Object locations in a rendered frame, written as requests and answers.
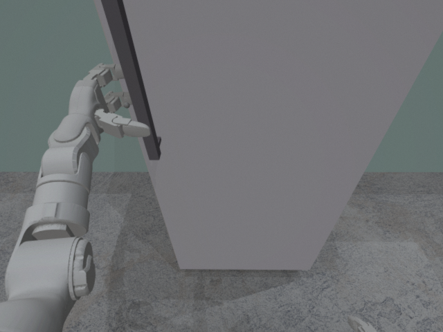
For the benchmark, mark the robot left forearm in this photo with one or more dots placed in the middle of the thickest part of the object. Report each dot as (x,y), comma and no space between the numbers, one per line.
(63,186)

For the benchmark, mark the left robot hand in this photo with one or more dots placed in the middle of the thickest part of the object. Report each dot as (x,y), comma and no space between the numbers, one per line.
(87,99)

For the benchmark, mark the right robot hand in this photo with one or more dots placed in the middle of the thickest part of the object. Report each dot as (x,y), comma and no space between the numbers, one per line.
(359,325)

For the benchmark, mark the handle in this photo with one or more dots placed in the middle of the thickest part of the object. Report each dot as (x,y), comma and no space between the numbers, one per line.
(120,32)

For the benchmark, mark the robot left upper arm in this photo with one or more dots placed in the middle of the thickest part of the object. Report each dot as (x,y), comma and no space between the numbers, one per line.
(46,278)

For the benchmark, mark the fridge door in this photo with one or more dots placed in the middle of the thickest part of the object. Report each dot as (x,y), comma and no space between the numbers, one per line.
(269,112)

